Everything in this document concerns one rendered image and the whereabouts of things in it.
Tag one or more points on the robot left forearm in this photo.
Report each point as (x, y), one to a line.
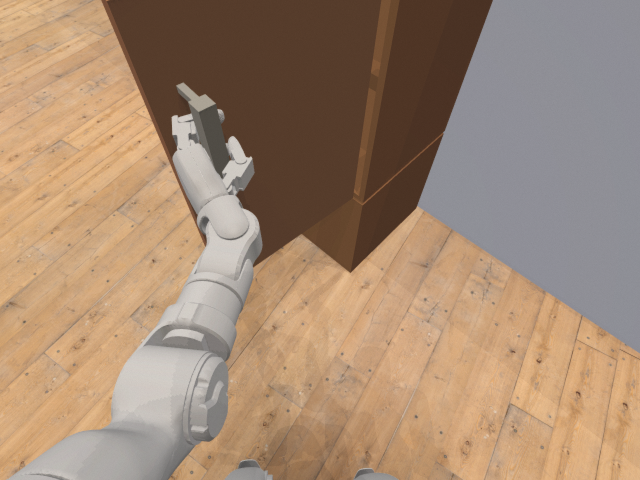
(206, 312)

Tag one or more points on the left robot hand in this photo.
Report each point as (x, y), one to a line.
(195, 170)

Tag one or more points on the handle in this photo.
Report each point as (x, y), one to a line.
(206, 118)

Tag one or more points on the cupboard door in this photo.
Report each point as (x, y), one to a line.
(291, 77)

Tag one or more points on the left robot shin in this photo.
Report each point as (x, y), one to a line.
(248, 463)

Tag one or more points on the left robot upper arm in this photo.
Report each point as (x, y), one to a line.
(167, 401)

